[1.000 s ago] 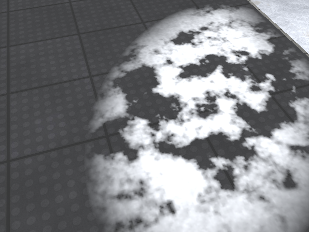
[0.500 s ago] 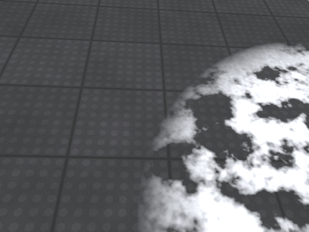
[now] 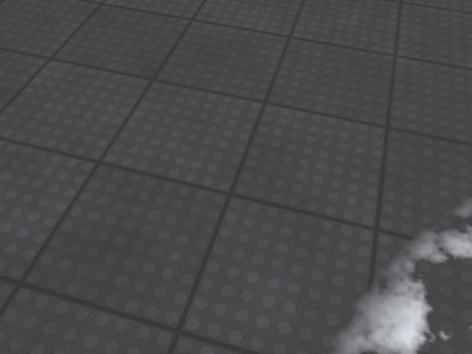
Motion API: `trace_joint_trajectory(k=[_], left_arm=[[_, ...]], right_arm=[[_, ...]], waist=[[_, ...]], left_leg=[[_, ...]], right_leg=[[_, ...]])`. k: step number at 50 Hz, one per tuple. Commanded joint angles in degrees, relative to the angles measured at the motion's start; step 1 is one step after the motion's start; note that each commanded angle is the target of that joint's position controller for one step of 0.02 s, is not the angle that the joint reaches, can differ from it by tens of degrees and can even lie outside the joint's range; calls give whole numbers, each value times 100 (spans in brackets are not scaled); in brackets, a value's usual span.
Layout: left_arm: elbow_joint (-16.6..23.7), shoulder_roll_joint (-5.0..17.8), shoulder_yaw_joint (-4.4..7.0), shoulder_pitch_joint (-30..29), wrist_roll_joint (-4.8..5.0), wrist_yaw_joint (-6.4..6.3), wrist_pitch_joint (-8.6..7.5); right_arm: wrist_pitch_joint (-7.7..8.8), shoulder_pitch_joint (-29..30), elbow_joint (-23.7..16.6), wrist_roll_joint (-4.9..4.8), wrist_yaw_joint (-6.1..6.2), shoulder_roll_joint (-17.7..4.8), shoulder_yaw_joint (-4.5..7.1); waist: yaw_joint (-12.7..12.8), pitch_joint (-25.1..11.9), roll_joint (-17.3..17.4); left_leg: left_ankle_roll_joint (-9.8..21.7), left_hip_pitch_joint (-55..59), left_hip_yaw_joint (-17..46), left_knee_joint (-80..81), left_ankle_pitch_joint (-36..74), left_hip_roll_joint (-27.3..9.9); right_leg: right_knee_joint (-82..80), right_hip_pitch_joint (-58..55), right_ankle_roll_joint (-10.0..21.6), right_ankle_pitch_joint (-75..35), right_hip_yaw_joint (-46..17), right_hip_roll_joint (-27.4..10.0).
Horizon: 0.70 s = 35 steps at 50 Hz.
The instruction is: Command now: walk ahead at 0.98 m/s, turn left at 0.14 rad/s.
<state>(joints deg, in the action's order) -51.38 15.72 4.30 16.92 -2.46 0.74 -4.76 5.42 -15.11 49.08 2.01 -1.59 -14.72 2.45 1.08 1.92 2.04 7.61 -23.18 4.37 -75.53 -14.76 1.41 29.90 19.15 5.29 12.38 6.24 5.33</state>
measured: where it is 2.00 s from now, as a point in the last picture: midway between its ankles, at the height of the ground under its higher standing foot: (293, 229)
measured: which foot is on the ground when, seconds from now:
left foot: up 0.00-0.28, down 0.30-0.70, up 0.72-1.00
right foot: down 0.00-0.32, up 0.34-0.68, down 0.70-1.00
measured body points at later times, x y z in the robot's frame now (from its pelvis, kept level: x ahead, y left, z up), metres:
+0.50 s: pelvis +0.44 +0.03 +0.01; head +0.49 +0.03 +0.46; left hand +0.62 +0.29 -0.11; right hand +0.44 -0.26 -0.11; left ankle +0.46 +0.14 -0.73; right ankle +0.40 -0.08 -0.63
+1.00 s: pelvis +0.68 -0.02 +0.01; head +0.71 -0.07 +0.45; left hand +0.99 +0.09 -0.07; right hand +0.69 -0.37 -0.07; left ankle +0.88 +0.06 -0.67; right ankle +0.70 -0.11 -0.73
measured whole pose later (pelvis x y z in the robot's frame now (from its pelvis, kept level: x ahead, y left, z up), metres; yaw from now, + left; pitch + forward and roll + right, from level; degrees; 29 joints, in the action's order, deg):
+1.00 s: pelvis +0.68 -0.02 +0.01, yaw -44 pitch +2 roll +2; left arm -33.1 18.1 4.8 10.3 1.0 -1.7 2.6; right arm 1.9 1.3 37.1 0.3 1.5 -16.0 2.0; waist 2.2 4.1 0.5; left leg -5.2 -35.0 11.2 -51.6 -16.8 0.9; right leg 27.6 23.0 5.2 4.9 -11.5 11.1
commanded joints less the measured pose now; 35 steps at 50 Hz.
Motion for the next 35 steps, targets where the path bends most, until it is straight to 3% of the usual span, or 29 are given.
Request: trace_joint_trajectory(k=[1,4,5,7,8,10,12,13,14,15,16,17,18,19,20,21,23,24,25,26,27,28,29,30,32,33,34,35], left_arm=[[18,56,-76,348,68,20,-235],[-59,272,-58,759,190,39,-330],[-28,282,-54,787,209,45,-338],[19,388,-24,910,265,43,-360],[12,550,4,1035,299,33,-371],[-15,716,27,1220,317,34,-344],[-71,799,29,1360,275,5,-283],[-98,937,55,1411,238,-20,-248],[-87,1087,91,1302,209,-37,-201],[6,1039,102,1082,212,-35,-187],[286,332,-36,1010,141,-28,-219],[581,-162,-153,1637,605,-17,-196],[519,338,-61,919,483,-103,-92],[558,393,-23,426,384,-82,-39],[538,275,-13,331,323,-57,21],[540,161,5,427,208,-41,124],[650,-3,10,357,121,27,364],[896,22,62,145,684,-33,360],[1070,2,-1,-77,720,-12,351],[1195,-1,-34,-290,589,25,325],[1238,33,-43,-384,458,89,274],[1215,25,-46,-402,387,156,227],[1161,80,-26,-293,350,230,206],[1210,178,17,-165,351,293,233],[1228,631,184,199,371,324,337],[1188,928,315,636,363,297,378],[1048,1258,483,1327,355,217,407],[1073,1471,545,1014,410,57,436]], right_arm=[[-67,25,-569,102,-129,-50,-101],[-68,1111,-1073,179,-151,-125,-188],[-39,1471,-1213,149,-175,-161,-218],[19,1913,-1325,43,-268,-29,-316],[35,2072,-1368,-8,-294,2,-340],[27,2255,-1394,-32,-234,-124,-307],[60,2147,-1396,9,-128,-356,-227],[89,1675,-1267,34,-60,-560,-139],[121,746,-1005,27,25,-762,-34],[149,-331,-750,93,143,-1075,100],[133,-1474,-629,246,262,-1608,244],[85,-1108,-666,305,198,-1775,307],[42,-525,-785,235,165,-1155,248],[87,-157,-777,184,144,-659,115],[110,-103,-656,209,116,-493,73],[151,-229,-556,141,128,-407,43],[210,-200,-395,-55,132,-265,18],[235,590,-588,-264,206,-288,98],[236,983,-676,-314,265,-375,105],[206,1286,-744,-310,329,-451,132],[152,1390,-760,-282,401,-577,171],[108,1287,-738,-268,471,-752,222],[74,1131,-712,-296,510,-877,251],[66,1050,-700,-354,515,-1089,295],[0,1145,-798,-510,485,-1288,353],[-50,1219,-865,-550,451,-1341,375],[-76,1306,-914,-538,393,-1224,342],[-91,982,-918,-370,303,-673,199]], waist=[[-304,127,-306],[-185,682,-134],[-128,766,-91],[12,726,-99],[83,652,-209],[208,501,-321],[131,187,-513],[-85,-241,-667],[-557,-776,-734],[-1083,-1324,-706],[-1288,-2308,311],[-672,-3147,1903],[-661,-2017,780],[-605,-1131,185],[-423,-718,-183],[-241,-604,100],[6,-505,442],[67,-386,805],[189,-129,871],[223,142,627],[226,157,403],[177,4,239],[150,-164,154],[246,-397,315],[539,-669,424],[810,-882,386],[1189,-1155,111],[870,-600,-1332]], left_leg=[[-152,-1524,328,264,22,-657],[-393,-2166,-102,1357,856,-1017],[-466,-1964,-228,2056,1221,-1004],[-542,-842,-589,3352,1992,-724],[-554,-374,-734,3637,2248,-573],[-551,-268,-803,4034,2340,-389],[-473,-67,-754,4508,1751,-164],[-411,510,-720,4598,1267,9],[-359,1601,-729,4696,997,91],[-301,3098,-355,4457,769,-449],[-346,4362,1286,4364,-972,-2058],[215,5162,4187,5700,-2386,-3160],[94,4288,3524,5924,-1951,-2770],[22,3425,2241,5705,-60,-2504],[-60,2790,1349,5627,2183,-2278],[-118,2487,667,5408,3716,-2178],[-172,2032,-19,5549,4023,-2046],[-139,1953,-402,5766,3996,-1758],[-66,1665,-648,5921,4013,-1856],[-68,1254,-1005,6094,3894,-1740],[-156,995,-1402,6098,3628,-1484],[-221,911,-1691,5941,3585,-1284],[-269,1039,-1844,5699,3923,-1208],[-312,1174,-1813,5421,4415,-1334],[-394,1500,-1774,4619,5320,-1448],[-457,1463,-1726,3816,5325,-1473],[-633,1068,-1677,2536,4505,-1327],[-961,-15,-1727,710,-31,-455]], right_leg=[[-2263,-576,841,1663,-2794,-1794],[-2770,-314,940,959,-2306,-1631],[-2861,-181,882,453,-1985,-1446],[-2919,194,693,-796,-1449,-1126],[-3017,176,686,-1316,-1450,-1182],[-2799,-646,657,-2338,-1478,-1262],[-1914,-1667,523,-3957,-1479,-1344],[-1144,-1938,420,-4671,-1491,-1368],[19,-1733,335,-4726,-1420,-1258],[1489,-690,277,-3634,-1408,-1036],[3549,379,326,-496,-1193,-668],[5150,1938,216,1396,-1140,-248],[5319,2493,234,831,-1062,-659],[4942,2507,147,427,-1013,-826],[4766,2252,34,457,-959,-919],[4591,2092,-67,615,-949,-1002],[4237,1978,-210,710,-818,-1053],[4087,2056,-251,528,-1021,-1301],[3552,2178,-332,343,-884,-1303],[2837,2010,-411,44,-668,-1250],[2026,1551,-429,-613,-424,-1107],[1376,1020,-428,-1364,-156,-879],[1058,634,-411,-1810,88,-609],[946,235,-318,-1864,130,-514],[911,-294,-25,-1497,197,-268],[843,-850,184,-1376,151,-171],[486,-1847,394,-1750,11,-77],[-94,-2295,716,-3302,-706,-336]])
Keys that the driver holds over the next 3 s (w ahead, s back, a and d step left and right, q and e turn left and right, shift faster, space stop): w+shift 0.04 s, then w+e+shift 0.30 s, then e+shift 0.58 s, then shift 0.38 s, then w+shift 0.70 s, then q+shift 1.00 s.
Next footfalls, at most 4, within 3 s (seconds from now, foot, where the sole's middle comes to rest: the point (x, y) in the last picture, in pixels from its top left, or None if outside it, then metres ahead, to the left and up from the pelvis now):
0.30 left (196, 343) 0.50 0.14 -0.76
0.70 right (289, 266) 0.74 -0.13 -0.76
1.16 left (245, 224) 0.89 0.01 -0.76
1.54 right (276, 290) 0.66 -0.09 -0.76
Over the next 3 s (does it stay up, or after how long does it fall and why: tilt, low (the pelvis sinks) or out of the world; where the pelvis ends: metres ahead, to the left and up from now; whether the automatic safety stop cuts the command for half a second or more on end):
stays up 1.18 -0.42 0.02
